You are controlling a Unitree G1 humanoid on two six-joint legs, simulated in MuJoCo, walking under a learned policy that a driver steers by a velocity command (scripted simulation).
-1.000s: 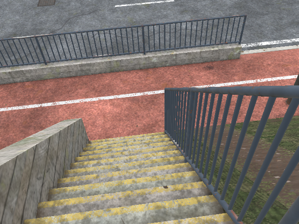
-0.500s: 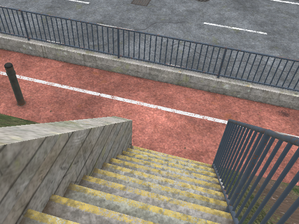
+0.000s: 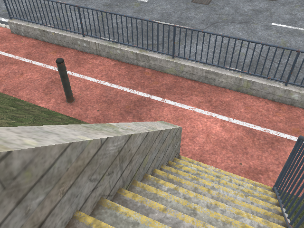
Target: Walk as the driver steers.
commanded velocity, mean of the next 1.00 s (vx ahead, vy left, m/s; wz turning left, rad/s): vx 0.81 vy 0.00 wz -0.52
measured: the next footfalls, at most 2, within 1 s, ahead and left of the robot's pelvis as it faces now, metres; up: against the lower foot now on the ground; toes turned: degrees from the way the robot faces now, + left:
right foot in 0.32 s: +0.24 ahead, -0.11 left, -0.21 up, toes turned -11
left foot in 0.68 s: +0.53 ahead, -0.02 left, -0.42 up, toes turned -32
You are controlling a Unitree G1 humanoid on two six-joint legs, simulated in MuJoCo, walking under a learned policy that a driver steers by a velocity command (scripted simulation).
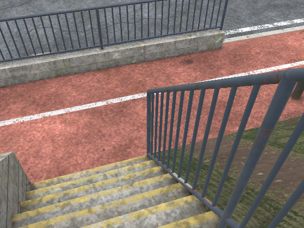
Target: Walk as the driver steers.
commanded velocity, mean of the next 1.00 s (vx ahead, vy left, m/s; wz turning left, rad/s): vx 0.05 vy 0.00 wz -0.03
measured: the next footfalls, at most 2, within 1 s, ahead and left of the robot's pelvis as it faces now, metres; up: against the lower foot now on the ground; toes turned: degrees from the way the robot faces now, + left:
right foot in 0.04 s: +0.15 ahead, -0.06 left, -0.21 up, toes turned -2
left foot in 0.46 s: +0.12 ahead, +0.16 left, -0.21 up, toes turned -3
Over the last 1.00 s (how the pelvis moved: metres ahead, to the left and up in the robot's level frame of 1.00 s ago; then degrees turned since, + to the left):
0.58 -0.18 -0.57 -34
